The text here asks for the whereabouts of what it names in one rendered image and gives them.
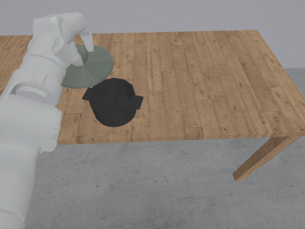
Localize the left robot upper arm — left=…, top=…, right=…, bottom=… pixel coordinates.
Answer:
left=0, top=94, right=62, bottom=229

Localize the table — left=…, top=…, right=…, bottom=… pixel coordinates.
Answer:
left=0, top=30, right=305, bottom=181

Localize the lid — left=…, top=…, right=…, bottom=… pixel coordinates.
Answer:
left=61, top=45, right=114, bottom=89

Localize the knob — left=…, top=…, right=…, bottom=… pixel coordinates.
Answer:
left=76, top=44, right=89, bottom=63

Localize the left robot forearm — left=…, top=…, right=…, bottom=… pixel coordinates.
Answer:
left=0, top=14, right=75, bottom=110

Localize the pot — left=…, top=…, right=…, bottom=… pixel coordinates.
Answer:
left=82, top=78, right=143, bottom=127

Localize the left robot hand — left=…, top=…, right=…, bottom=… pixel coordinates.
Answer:
left=59, top=12, right=94, bottom=66

